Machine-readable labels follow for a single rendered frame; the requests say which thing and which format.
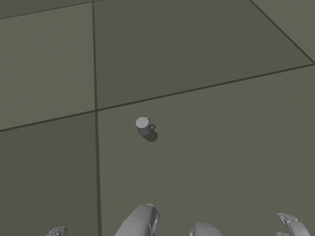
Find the mug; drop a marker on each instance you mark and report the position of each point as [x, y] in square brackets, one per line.
[143, 126]

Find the left robot hand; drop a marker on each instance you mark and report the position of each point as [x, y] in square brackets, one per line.
[60, 231]

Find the right robot hand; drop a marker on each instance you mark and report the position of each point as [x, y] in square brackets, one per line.
[296, 228]

